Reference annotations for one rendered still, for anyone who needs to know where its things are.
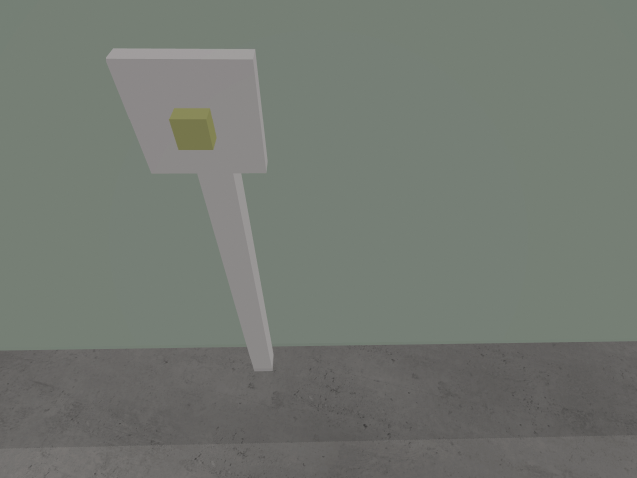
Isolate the button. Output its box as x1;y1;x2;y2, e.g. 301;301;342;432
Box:
169;108;217;150

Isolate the panel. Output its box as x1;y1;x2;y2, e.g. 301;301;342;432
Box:
106;48;274;371

